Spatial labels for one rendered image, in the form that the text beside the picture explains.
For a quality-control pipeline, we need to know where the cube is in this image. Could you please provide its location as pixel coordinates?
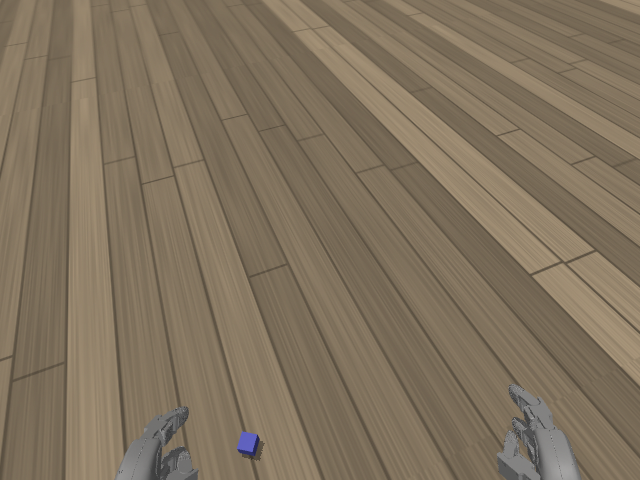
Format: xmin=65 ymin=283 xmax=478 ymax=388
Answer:
xmin=237 ymin=431 xmax=260 ymax=456

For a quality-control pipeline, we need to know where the right robot hand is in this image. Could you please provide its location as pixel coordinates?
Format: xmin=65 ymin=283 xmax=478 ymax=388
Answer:
xmin=497 ymin=384 xmax=582 ymax=480

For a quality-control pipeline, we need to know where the left robot hand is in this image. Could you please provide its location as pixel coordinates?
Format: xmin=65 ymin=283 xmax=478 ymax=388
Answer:
xmin=114 ymin=406 xmax=198 ymax=480

